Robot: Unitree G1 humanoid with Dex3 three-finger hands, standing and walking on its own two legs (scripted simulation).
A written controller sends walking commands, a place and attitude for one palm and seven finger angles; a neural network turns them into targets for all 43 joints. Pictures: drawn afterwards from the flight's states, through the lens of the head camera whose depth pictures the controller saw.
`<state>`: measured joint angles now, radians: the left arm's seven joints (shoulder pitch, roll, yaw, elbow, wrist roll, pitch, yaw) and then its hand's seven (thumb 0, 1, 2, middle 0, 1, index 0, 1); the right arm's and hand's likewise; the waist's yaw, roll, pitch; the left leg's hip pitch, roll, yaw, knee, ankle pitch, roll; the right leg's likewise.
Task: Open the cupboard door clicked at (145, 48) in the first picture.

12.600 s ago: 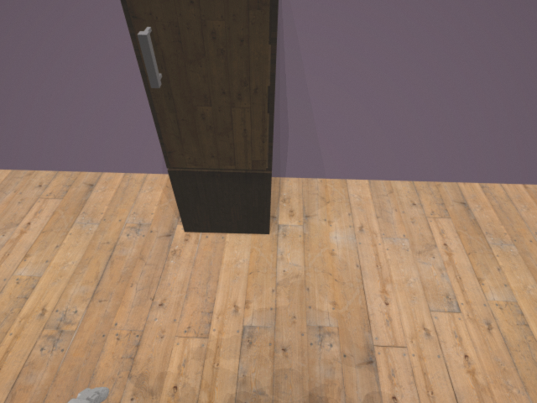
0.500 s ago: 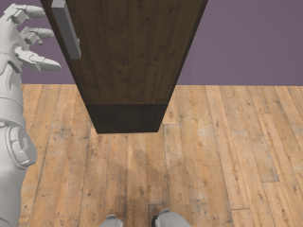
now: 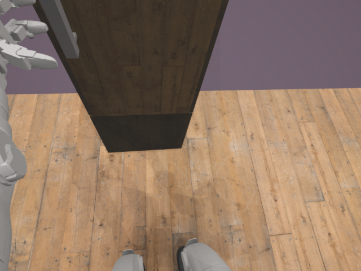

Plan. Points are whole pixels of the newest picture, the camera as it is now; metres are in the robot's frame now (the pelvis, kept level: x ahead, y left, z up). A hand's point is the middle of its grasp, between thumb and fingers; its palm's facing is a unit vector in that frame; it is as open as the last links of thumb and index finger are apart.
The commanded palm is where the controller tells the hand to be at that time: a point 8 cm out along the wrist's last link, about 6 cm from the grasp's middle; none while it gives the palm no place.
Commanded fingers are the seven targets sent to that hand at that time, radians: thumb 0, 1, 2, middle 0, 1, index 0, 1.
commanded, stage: move the hooked fingers beside the handle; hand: left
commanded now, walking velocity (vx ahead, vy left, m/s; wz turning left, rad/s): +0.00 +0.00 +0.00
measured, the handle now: (61, 17) +0.61 +0.15 +0.13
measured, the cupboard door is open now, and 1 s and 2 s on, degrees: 0 0 0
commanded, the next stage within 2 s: slide the fingers in behind the handle in 0.04 s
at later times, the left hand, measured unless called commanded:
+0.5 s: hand (36, 36) +0.56 +0.19 +0.13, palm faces -0.03 -1.00 +0.00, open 14.1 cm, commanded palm +0.55 +0.22 +0.12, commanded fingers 0.00 -0.50 0.30 -0.30 -1.20 -0.30 -1.20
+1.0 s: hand (63, 38) +0.56 +0.15 +0.13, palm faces -0.03 -1.00 -0.03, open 13.9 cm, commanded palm +0.54 +0.19 +0.12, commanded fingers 0.00 -0.50 0.30 -0.30 -1.20 -0.30 -1.20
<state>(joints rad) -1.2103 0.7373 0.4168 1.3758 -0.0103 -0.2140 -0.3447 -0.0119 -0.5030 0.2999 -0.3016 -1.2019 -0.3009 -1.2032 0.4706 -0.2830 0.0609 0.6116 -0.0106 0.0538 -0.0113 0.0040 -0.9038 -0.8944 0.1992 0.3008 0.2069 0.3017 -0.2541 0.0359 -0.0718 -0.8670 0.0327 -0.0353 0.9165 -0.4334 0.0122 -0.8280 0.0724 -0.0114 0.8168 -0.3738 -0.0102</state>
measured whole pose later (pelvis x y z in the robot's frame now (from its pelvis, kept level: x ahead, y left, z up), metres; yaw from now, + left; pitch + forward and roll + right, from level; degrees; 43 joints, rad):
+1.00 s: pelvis +0.01 +0.00 +0.00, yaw +0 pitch +21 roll -3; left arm -1.12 0.53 0.38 1.25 -0.02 -0.27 -0.18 -0.01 -0.50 0.30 -0.30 -1.20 -0.30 -1.21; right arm 0.47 -0.26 0.04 0.61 -0.03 0.05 0.03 0.00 -0.90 -0.89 0.20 0.30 0.21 0.30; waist -0.23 0.05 -0.09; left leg -0.83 0.02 -0.02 0.91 -0.44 0.01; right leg -0.80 0.06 0.00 0.83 -0.39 -0.01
